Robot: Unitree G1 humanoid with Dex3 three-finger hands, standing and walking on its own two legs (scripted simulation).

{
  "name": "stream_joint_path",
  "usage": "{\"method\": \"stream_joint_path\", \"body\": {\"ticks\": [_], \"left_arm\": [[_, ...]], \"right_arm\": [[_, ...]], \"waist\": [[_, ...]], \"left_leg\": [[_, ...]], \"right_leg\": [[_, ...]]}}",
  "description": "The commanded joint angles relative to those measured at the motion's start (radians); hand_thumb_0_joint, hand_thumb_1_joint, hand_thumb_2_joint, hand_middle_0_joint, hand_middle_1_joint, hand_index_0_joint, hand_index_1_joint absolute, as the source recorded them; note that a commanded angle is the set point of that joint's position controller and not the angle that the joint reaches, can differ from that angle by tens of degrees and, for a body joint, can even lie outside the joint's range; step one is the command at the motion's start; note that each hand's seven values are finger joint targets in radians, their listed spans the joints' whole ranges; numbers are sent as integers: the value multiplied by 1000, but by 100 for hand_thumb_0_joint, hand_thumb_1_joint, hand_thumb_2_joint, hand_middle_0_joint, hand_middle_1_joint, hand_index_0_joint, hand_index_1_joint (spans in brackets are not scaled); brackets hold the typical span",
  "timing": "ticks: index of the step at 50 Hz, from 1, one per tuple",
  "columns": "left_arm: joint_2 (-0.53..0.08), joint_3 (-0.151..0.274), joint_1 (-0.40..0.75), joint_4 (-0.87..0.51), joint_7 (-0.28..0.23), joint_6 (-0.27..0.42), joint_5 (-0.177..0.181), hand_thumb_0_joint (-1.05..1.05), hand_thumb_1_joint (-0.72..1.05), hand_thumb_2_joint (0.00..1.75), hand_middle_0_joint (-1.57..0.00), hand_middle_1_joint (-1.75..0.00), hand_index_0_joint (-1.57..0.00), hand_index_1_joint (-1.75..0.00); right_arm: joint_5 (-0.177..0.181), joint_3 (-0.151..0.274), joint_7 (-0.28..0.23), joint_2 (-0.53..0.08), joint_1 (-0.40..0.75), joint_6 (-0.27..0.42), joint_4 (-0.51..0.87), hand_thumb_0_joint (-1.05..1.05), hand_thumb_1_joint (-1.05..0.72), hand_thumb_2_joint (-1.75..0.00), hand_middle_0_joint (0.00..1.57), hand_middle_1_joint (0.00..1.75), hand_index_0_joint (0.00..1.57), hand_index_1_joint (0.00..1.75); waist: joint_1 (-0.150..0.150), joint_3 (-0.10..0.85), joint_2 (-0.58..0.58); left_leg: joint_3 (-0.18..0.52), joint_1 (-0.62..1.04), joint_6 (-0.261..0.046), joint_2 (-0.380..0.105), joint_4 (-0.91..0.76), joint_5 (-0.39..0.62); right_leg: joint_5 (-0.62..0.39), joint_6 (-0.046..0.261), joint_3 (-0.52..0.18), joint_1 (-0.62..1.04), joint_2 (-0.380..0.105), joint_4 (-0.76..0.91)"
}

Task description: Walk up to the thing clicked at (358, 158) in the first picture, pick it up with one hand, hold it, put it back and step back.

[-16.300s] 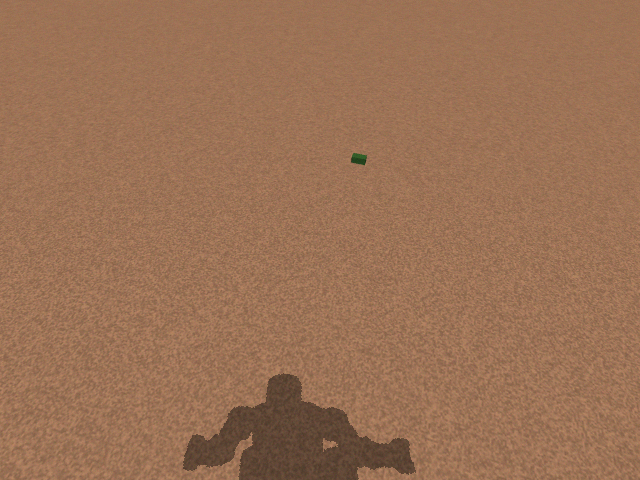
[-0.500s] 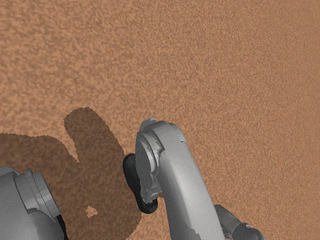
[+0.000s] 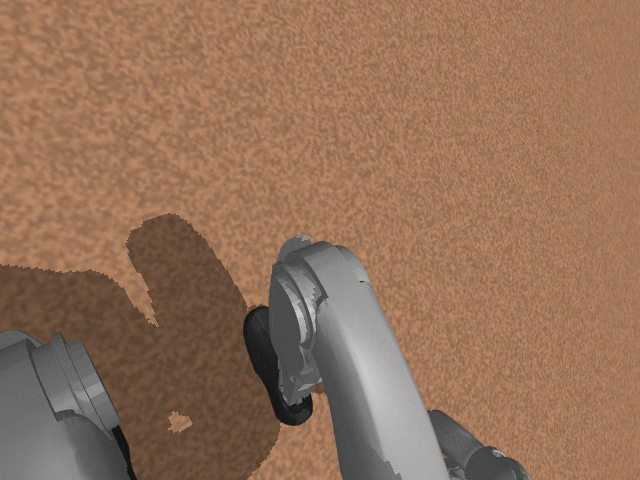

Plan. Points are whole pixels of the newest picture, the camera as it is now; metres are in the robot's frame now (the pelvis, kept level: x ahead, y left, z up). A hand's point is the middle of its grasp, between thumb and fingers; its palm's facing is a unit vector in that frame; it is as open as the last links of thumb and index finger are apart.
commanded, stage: close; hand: left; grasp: from above
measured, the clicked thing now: out of the picture +0.45 +0.34 -0.28
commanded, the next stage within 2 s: settle in 1.10 s
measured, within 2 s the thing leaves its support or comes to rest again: leaves its support in 1.50 s
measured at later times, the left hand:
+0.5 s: hand out of the picture +0.45 +0.33 -0.25, palm faces -0.45 -0.15 -0.88, open 8.3 cm
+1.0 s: hand out of the picture +0.44 +0.33 -0.25, palm faces -0.44 -0.15 -0.88, open 6.6 cm
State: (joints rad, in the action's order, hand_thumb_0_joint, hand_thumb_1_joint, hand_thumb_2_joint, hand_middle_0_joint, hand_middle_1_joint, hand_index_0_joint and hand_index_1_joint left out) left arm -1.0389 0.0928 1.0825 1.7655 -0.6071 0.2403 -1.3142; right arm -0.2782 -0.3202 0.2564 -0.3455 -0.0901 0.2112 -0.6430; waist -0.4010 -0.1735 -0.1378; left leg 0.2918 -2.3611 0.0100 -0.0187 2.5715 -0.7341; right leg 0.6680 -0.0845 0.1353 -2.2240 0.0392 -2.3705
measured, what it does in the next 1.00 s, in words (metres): stands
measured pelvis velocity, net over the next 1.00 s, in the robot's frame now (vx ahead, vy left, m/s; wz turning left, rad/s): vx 0.00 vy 0.00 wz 0.00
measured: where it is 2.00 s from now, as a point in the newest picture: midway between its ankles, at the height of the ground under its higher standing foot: (208, 432)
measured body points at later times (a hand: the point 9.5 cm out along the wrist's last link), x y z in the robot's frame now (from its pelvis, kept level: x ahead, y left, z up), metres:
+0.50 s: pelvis +0.00 +0.00 +0.00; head +0.28 +0.13 +0.32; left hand +0.47 +0.33 -0.20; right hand +0.06 -0.25 -0.05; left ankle +0.06 +0.13 -0.27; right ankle +0.12 -0.14 -0.27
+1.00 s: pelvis +0.00 +0.00 +0.00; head +0.27 +0.14 +0.33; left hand +0.46 +0.34 -0.20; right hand +0.06 -0.25 -0.05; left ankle +0.06 +0.13 -0.27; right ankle +0.12 -0.13 -0.27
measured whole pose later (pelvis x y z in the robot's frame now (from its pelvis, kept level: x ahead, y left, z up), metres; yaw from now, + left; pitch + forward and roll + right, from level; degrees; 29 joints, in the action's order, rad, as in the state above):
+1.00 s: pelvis +0.00 +0.00 +0.00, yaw +0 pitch +28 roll -16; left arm -1.06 0.09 1.10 1.75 -0.60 0.24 -1.31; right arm -0.28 -0.34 0.23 -0.35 -0.09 0.20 -0.61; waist -0.40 -0.18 -0.15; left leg 0.29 -2.36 0.01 -0.02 2.56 -0.72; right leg 0.65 -0.08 0.14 -2.22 0.04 -2.35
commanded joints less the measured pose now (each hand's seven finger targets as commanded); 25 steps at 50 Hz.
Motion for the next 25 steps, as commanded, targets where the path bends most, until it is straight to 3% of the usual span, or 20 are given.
{"method": "stream_joint_path", "body": {"ticks": [1, 2, 5, 8, 10, 12, 15, 17, 21, 22, 23, 25], "left_arm": [[-203, 5, 264, -124, -45, 10, 15, 0, 13, 46, -57, -55, -60, -53], [-203, 8, 256, -107, -45, 4, 2, 0, 14, 45, -58, -55, -60, -52], [-171, -13, 241, -78, -46, 2, 7, 0, 18, 41, -60, -52, -63, -49], [-188, -16, 239, -69, -45, -2, 4, 0, 24, 36, -66, -48, -69, -45], [-229, 11, 271, -106, -50, -4, 9, 0, 28, 34, -69, -45, -72, -43], [-186, -7, 206, -38, -44, -16, 8, 0, 28, 34, -69, -44, -71, -42], [-187, -13, 238, -63, -35, -15, 21, 0, 33, 29, -71, -43, -75, -40], [-229, 4, 249, -90, -31, -17, 24, 0, 35, 28, -74, -40, -78, -37], [-204, -6, 234, -90, -16, -19, 36, 0, 41, 23, -79, -35, -82, -31], [-236, 13, 240, -104, -19, -16, 42, 0, 41, 23, -79, -35, -82, -32], [-224, 2, 219, -71, -13, -21, 37, 0, 42, 22, -80, -34, -83, -31], [-237, 15, 216, -116, -10, -14, 39, 0, 44, 21, -82, -32, -85, -29]], "right_arm": [[1, 114, -18, -347, -187, -1, -24, 0, -89, -90, 20, 30, 20, 30], [0, 109, -15, -339, -195, -1, -24, 0, -90, -90, 20, 30, 20, 30], [4, 92, -13, -328, -172, 1, -16, 0, -89, -90, 20, 30, 20, 30], [-3, 95, -14, -338, -168, 7, -11, 0, -89, -90, 20, 30, 20, 30], [0, 95, -14, -344, -174, 7, -14, 0, -89, -90, 20, 30, 20, 30], [-5, 89, -12, -335, -178, 5, -9, 0, -89, -90, 20, 30, 20, 30], [-2, 83, -11, -334, -183, 11, -8, 0, -89, -90, 20, 30, 20, 30], [3, 84, -14, -337, -180, 11, -9, 0, -90, -90, 20, 30, 20, 30], [2, 80, -13, -333, -188, 9, 0, 0, -89, -90, 20, 30, 20, 30], [9, 84, -19, -339, -185, 5, -4, 0, -89, -90, 20, 30, 20, 30], [7, 83, -19, -339, -185, 5, -2, 0, -90, -90, 20, 30, 20, 30], [8, 82, -23, -337, -183, -1, 1, 0, -89, -90, 20, 30, 20, 30]], "waist": [[-54, 640, 560], [-53, 646, 572], [-65, 587, 529], [-68, 579, 551], [-55, 615, 575], [-69, 589, 532], [-73, 584, 528], [-55, 615, 546], [-66, 605, 516], [-48, 623, 536], [-58, 596, 531], [-36, 638, 530]], "left_leg": [[-122, 526, -5, -30, -292, 246], [-121, 536, -4, -29, -285, 267], [-108, 501, -4, -31, -286, 244], [-116, 520, -3, -30, -291, 229], [-112, 528, -1, -32, -301, 240], [-118, 514, -5, -31, -292, 243], [-120, 498, -8, -29, -283, 240], [-119, 516, -7, -30, -288, 248], [-122, 497, -12, -29, -280, 248], [-119, 507, -8, -30, -294, 248], [-126, 493, -10, -28, -288, 238], [-120, 506, -7, -30, -287, 260]], "right_leg": [[-283, 94, 143, 346, 44, 186], [-296, 94, 147, 338, 42, 175], [-278, 92, 154, 304, 39, 166], [-270, 92, 149, 313, 40, 174], [-273, 94, 147, 327, 41, 179], [-283, 91, 147, 339, 43, 184], [-281, 88, 146, 336, 40, 184], [-281, 90, 143, 345, 40, 184], [-284, 87, 144, 358, 42, 193], [-278, 91, 143, 361, 42, 195], [-273, 91, 139, 352, 41, 192], [-285, 92, 143, 367, 44, 191]]}}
